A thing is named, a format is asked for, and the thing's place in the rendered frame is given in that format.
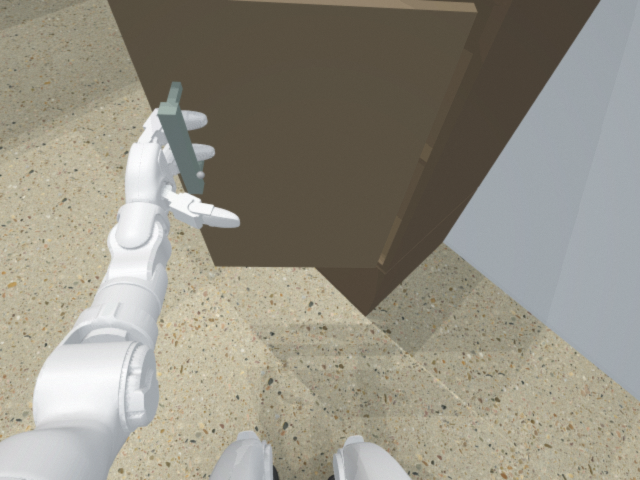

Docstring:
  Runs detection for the left robot hand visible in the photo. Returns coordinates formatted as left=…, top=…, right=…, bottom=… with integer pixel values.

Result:
left=125, top=108, right=240, bottom=229

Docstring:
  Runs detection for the robot left forearm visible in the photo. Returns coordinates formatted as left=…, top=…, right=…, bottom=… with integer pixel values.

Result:
left=32, top=202, right=172, bottom=426

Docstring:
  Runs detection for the robot left shin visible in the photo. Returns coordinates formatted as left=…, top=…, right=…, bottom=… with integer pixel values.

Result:
left=237, top=431, right=262, bottom=443

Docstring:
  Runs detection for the robot right thigh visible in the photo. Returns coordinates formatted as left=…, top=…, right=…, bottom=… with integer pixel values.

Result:
left=333, top=442, right=412, bottom=480

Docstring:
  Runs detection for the cupboard door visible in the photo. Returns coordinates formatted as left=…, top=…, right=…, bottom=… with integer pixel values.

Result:
left=107, top=0, right=478, bottom=268

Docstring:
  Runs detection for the left robot upper arm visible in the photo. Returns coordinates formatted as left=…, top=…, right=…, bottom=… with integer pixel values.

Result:
left=0, top=341, right=159, bottom=480

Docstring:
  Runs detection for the handle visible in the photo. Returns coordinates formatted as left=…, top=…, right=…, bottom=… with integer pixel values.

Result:
left=157, top=82, right=204, bottom=194

